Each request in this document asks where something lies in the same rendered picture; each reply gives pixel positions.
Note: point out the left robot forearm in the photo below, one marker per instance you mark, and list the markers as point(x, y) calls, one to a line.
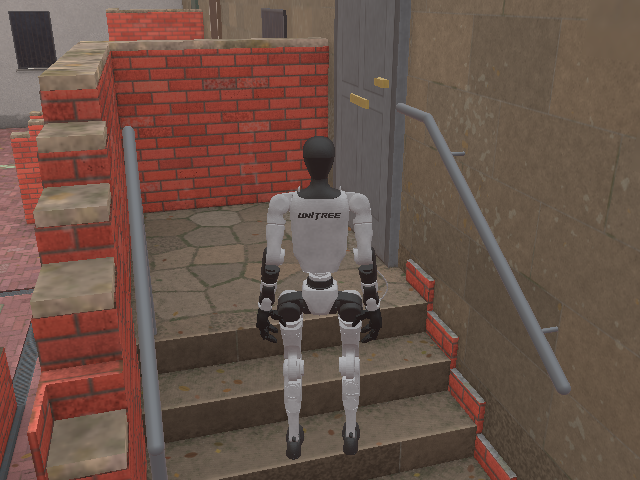
point(268, 284)

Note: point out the robot right thigh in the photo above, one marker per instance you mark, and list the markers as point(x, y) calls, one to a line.
point(349, 304)

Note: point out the right robot hand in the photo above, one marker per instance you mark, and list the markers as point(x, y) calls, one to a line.
point(374, 325)

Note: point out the left robot hand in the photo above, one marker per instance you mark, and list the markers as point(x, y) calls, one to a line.
point(264, 325)

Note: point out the right robot forearm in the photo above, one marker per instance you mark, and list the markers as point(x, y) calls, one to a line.
point(369, 285)

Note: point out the robot left upper arm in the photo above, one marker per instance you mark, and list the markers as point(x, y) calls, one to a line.
point(279, 205)

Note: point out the humanoid robot torso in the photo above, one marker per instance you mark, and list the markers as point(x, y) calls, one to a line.
point(319, 236)

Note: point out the robot right upper arm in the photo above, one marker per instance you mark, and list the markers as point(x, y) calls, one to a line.
point(359, 204)

